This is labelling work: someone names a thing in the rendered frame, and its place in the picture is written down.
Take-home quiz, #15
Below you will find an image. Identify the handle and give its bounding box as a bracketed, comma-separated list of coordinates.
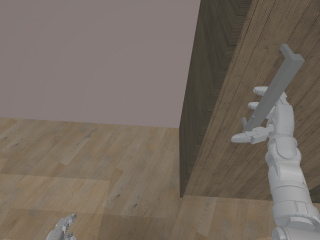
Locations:
[241, 43, 305, 133]

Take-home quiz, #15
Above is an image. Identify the robot right forearm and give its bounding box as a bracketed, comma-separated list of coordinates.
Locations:
[265, 134, 320, 232]

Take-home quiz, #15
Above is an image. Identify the left robot hand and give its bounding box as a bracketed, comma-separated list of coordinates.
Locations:
[46, 213, 77, 240]

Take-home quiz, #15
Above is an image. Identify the wardrobe door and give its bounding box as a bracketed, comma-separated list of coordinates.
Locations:
[184, 0, 320, 201]
[309, 185, 320, 196]

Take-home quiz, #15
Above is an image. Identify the right robot upper arm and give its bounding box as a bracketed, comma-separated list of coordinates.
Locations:
[271, 225, 320, 240]

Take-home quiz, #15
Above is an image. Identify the right robot hand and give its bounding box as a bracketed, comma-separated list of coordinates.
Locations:
[231, 86, 295, 144]

